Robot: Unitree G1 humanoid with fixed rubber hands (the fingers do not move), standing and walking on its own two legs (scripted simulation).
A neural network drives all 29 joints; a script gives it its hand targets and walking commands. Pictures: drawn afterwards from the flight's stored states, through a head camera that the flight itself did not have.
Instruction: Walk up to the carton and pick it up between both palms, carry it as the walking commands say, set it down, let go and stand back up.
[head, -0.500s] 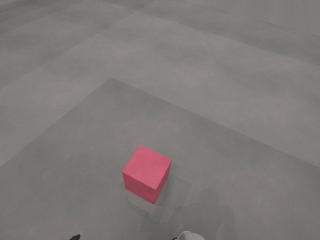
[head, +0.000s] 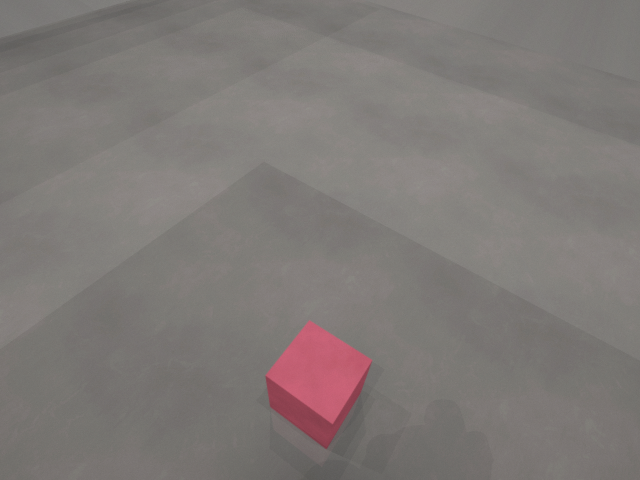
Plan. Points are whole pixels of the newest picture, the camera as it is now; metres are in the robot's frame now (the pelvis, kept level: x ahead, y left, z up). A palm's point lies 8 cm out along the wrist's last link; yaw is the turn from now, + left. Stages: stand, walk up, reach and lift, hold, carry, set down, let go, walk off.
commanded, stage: walk up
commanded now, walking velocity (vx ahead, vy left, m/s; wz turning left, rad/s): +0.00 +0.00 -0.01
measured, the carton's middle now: (317, 385) +0.48 -0.02 -0.65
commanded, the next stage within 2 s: none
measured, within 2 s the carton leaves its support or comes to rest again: neither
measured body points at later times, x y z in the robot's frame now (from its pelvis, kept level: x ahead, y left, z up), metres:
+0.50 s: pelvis +0.02 +0.03 +0.01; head +0.03 +0.02 +0.45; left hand -0.02 +0.27 -0.15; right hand +0.03 -0.22 -0.15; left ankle +0.02 +0.13 -0.71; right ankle +0.00 -0.13 -0.74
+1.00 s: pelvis +0.13 +0.15 +0.00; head +0.16 +0.15 +0.45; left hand +0.35 +0.34 -0.12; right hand +0.03 -0.07 -0.14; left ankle +0.11 +0.26 -0.74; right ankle +0.12 +0.06 -0.69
